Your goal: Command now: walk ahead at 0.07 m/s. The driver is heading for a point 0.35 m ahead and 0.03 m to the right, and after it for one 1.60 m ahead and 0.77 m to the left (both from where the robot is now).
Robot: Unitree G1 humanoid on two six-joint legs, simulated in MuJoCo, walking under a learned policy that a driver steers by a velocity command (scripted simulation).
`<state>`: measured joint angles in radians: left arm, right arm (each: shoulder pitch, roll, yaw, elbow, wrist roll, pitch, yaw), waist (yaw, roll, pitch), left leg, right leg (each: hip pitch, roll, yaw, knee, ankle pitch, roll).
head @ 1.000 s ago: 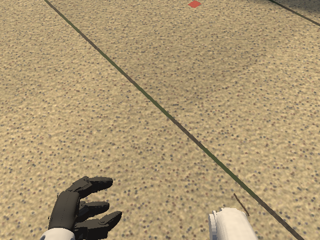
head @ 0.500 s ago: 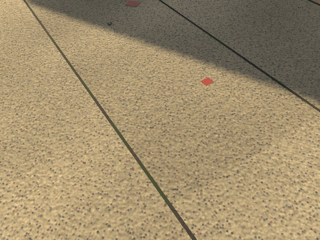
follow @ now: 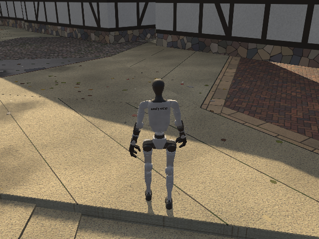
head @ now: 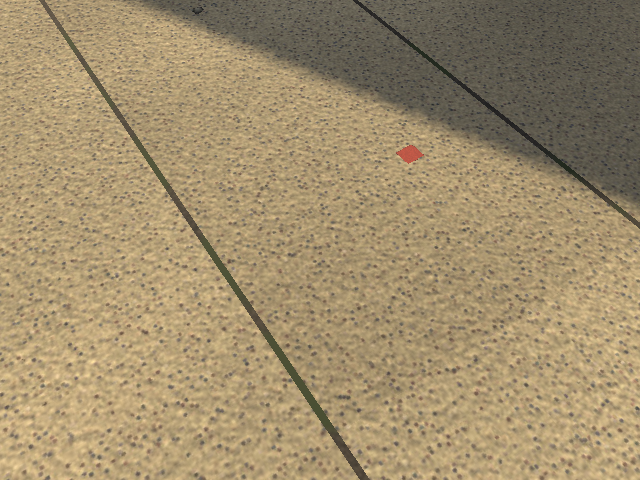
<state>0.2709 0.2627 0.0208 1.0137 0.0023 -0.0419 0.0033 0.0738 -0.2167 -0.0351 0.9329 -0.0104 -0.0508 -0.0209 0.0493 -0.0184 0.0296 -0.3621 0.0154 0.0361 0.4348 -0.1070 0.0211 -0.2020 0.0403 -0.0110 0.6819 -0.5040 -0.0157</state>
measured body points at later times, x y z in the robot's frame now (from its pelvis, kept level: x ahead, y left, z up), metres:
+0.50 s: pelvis +0.04 -0.02 +0.00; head +0.05 -0.02 +0.45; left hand +0.07 +0.24 -0.15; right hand +0.12 -0.27 -0.15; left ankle +0.07 +0.12 -0.74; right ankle +0.02 -0.14 -0.74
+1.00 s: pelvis +0.16 +0.02 +0.01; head +0.16 +0.04 +0.46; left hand +0.27 +0.29 -0.12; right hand +0.11 -0.22 -0.13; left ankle +0.09 +0.10 -0.74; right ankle +0.19 -0.13 -0.66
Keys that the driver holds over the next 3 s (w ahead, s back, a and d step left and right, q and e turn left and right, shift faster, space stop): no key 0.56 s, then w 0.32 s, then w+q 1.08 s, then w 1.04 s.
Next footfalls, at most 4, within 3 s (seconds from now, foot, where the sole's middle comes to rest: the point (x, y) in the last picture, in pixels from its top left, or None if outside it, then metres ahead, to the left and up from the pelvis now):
0.20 right None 0.06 -0.14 -0.77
1.26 right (394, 464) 0.51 -0.11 -0.77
1.78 left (232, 382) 0.67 0.24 -0.77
2.30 right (246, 249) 1.04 0.26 -0.77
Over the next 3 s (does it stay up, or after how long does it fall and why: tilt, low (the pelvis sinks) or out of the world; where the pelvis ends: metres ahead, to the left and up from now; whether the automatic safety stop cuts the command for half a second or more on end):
stays up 1.11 0.52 0.00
